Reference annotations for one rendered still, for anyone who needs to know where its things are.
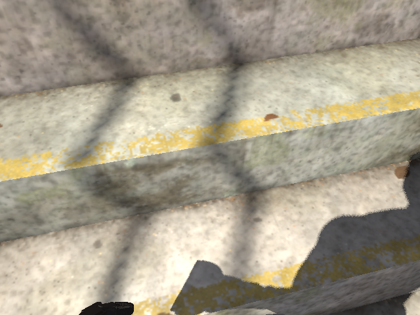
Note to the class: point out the left robot hand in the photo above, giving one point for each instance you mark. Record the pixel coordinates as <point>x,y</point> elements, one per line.
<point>112,308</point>

